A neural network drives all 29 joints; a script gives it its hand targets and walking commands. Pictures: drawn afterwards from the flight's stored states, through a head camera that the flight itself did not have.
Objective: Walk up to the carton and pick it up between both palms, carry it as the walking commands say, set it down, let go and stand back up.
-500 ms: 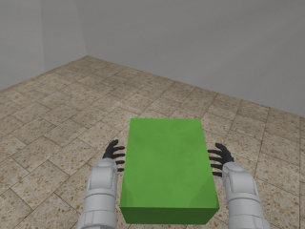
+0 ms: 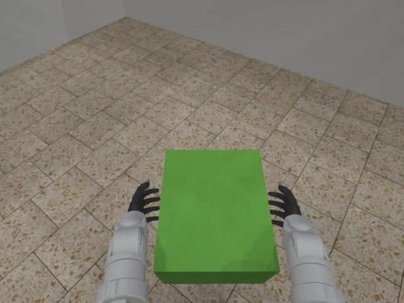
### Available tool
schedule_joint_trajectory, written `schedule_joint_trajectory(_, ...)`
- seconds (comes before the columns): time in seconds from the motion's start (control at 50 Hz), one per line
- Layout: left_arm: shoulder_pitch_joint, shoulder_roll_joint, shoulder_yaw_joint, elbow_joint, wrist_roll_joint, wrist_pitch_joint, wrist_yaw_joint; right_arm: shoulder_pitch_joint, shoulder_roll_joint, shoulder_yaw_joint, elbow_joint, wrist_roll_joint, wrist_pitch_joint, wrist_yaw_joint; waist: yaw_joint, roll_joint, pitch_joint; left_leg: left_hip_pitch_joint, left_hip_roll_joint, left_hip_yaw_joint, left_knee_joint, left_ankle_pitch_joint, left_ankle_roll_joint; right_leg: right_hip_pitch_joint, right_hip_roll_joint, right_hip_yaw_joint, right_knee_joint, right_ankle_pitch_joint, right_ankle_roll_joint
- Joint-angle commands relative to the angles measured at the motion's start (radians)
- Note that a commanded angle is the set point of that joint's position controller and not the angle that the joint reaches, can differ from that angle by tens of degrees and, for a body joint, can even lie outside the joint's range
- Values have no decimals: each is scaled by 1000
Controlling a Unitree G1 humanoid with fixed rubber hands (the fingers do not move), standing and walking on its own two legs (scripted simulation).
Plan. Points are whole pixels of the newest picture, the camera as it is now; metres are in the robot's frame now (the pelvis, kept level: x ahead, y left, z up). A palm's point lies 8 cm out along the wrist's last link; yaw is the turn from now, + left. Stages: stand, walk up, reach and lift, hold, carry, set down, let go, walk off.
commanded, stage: set down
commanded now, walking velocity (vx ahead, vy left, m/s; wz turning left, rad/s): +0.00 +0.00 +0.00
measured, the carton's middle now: (213, 215) +0.34 +0.03 -0.10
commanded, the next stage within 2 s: none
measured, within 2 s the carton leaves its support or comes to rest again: neither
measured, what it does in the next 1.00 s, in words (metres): lowers itself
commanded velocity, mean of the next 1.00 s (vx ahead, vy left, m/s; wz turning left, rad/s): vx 0.00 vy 0.00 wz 0.00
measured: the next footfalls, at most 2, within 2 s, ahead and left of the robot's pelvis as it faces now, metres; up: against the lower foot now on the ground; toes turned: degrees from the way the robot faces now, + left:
none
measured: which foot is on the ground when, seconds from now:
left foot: down 0.00-1.00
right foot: down 0.00-1.00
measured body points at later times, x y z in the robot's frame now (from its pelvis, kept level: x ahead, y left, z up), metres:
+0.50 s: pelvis -0.05 +0.02 -0.05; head +0.11 +0.03 +0.37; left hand +0.32 +0.21 -0.11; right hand +0.34 -0.13 -0.11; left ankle +0.03 +0.14 -0.74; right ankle +0.00 -0.11 -0.74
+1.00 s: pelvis -0.05 +0.02 -0.13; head +0.14 +0.03 +0.27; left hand +0.35 +0.21 -0.20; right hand +0.37 -0.12 -0.21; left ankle +0.03 +0.14 -0.74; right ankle +0.00 -0.11 -0.74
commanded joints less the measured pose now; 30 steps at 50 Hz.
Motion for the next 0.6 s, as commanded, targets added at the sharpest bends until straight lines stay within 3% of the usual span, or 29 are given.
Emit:
schedule_joint_trajectory(0.0, -495, -811, -494, 29, -198, -76, -265, -531, 886, 501, 5, 199, -90, 253, 7, -17, -387, 131, -95, 33, 42, 306, 42, 36, 41, 37, -32, 326, 21)
schedule_joint_trajectory(0.24, -643, -847, -456, 97, -159, -164, -269, -688, 850, 455, 67, 161, -188, 270, 7, 4, -555, -104, -98, 58, 169, 200, 38, -215, 72, -4, 115, 188, 5)
schedule_joint_trajectory(0.58, -830, -936, -513, 97, -186, -140, -294, -883, 878, 464, 79, 172, -165, 355, 1, 5, -853, -300, -104, 74, 366, 112, 20, -595, 85, -53, 346, 40, -2)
